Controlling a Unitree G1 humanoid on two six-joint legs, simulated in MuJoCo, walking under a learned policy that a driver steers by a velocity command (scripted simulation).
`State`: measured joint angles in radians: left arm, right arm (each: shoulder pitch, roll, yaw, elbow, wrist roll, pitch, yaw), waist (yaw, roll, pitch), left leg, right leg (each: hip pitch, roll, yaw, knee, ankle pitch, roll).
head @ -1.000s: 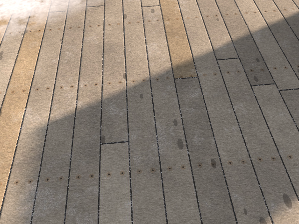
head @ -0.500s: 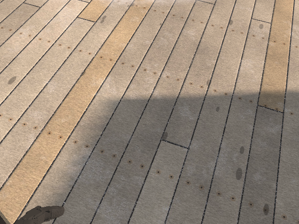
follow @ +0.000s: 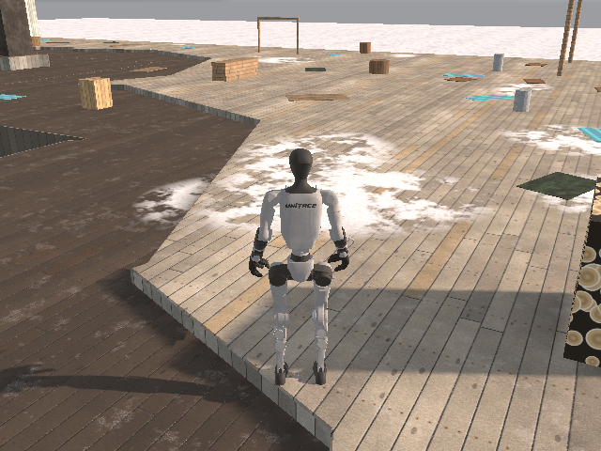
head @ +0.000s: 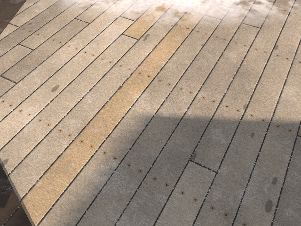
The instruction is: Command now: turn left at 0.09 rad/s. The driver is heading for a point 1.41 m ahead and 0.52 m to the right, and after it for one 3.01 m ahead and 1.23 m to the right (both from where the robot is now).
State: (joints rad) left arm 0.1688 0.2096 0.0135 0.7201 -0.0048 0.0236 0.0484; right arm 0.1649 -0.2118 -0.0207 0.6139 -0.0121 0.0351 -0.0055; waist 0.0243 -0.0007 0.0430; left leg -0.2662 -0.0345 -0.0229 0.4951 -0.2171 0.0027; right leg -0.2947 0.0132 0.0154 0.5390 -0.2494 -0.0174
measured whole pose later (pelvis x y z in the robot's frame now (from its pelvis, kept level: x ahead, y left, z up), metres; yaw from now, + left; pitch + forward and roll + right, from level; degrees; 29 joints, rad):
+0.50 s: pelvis +0.00 -0.04 -0.02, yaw -15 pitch +2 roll +3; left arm 0.21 0.29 0.07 0.62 -0.02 0.04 -0.01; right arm 0.11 -0.28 -0.07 0.61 -0.01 0.02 -0.04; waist 0.01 0.04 0.05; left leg -0.36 0.09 0.12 0.82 -0.46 -0.04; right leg -0.42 -0.03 -0.02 0.74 -0.36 -0.04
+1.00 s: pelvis +0.03 -0.06 +0.00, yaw -37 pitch +2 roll +1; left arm 0.13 0.28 0.04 0.52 0.00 0.06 0.03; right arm 0.13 -0.27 -0.06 0.68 0.01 -0.02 -0.01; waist 0.00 -0.01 0.01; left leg -0.37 -0.05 -0.08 0.69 -0.34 -0.05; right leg -0.30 0.19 0.31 0.54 -0.23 -0.05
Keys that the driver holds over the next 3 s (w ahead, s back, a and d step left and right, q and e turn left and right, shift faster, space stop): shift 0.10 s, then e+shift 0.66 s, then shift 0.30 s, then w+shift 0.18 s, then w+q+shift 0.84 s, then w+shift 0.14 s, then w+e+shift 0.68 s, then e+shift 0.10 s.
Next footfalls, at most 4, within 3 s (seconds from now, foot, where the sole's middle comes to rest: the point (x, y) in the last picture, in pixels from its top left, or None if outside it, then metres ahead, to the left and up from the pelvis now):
0.46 right None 0.03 -0.15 -0.77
1.04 left None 0.15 0.01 -0.77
1.46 right None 0.07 -0.27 -0.77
1.92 left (218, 213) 0.54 -0.25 -0.77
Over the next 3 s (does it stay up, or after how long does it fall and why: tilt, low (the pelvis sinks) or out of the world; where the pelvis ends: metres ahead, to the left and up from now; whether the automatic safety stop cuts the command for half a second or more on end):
stays up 1.38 -0.33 0.00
